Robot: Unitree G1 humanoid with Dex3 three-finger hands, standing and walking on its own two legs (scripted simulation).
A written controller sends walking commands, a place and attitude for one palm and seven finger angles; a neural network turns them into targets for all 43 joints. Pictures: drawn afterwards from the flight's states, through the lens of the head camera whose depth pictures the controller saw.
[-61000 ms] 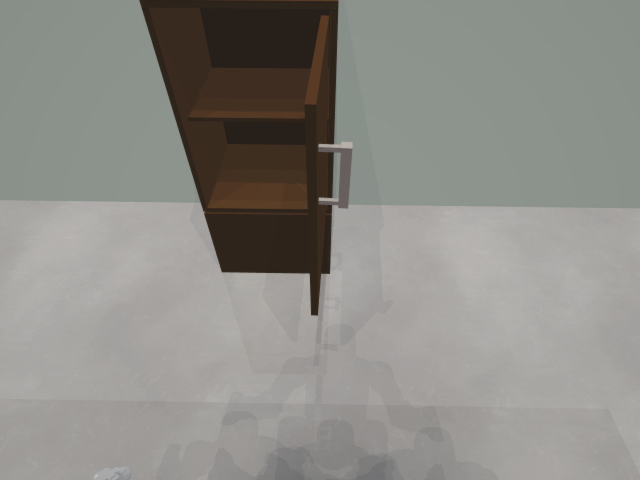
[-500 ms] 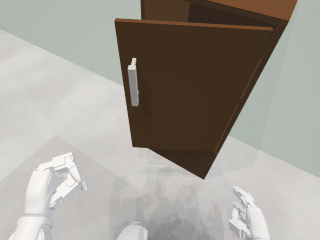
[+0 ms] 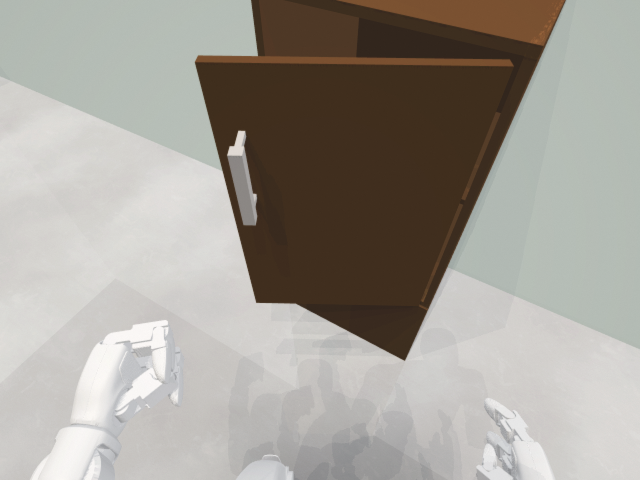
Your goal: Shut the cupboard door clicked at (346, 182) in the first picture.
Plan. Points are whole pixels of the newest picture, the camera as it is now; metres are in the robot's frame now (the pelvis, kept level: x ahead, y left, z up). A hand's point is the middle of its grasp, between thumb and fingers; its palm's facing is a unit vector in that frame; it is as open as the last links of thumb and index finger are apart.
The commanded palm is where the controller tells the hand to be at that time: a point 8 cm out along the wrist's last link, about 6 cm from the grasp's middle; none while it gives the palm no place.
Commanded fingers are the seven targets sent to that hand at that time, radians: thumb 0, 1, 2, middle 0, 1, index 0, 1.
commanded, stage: raise the hand and make a fist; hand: left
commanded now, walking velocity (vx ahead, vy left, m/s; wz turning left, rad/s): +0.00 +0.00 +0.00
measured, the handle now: (245, 180) +0.52 +0.15 +0.07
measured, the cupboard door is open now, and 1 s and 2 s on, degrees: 29 29 29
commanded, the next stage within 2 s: bring the fist close to the handle in 0.16 s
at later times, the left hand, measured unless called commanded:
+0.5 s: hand (191, 334) +0.26 +0.16 +0.08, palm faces +0.02 -1.00 -0.05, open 3.1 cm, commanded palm +0.25 +0.22 +0.07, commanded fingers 0.00 0.90 0.90 -1.30 -1.50 -1.30 -1.50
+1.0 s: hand (243, 266) +0.36 +0.13 +0.07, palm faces -0.01 -1.00 -0.02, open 3.1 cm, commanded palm +0.35 +0.18 +0.07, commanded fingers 0.00 0.90 0.90 -1.30 -1.50 -1.30 -1.50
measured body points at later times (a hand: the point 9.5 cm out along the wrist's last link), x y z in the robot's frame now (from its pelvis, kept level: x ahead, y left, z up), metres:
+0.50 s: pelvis +0.00 -0.02 -0.01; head +0.04 -0.03 +0.44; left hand +0.26 +0.22 +0.08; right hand +0.17 -0.25 -0.09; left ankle +0.05 +0.11 -0.68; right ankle -0.02 -0.12 -0.68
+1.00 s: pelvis +0.00 +0.00 +0.00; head +0.05 -0.01 +0.45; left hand +0.36 +0.18 +0.07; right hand +0.13 -0.25 -0.11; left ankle +0.05 +0.11 -0.68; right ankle -0.02 -0.12 -0.68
